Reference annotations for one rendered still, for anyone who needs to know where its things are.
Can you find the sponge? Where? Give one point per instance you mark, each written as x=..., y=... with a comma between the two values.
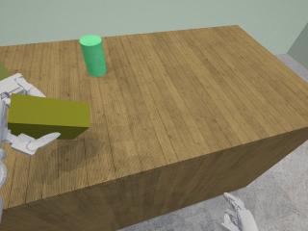
x=37, y=116

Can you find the table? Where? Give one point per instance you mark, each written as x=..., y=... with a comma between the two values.
x=178, y=118

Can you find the left robot hand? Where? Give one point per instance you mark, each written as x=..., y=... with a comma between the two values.
x=21, y=143

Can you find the right robot hand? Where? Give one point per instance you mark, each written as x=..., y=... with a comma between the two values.
x=242, y=221

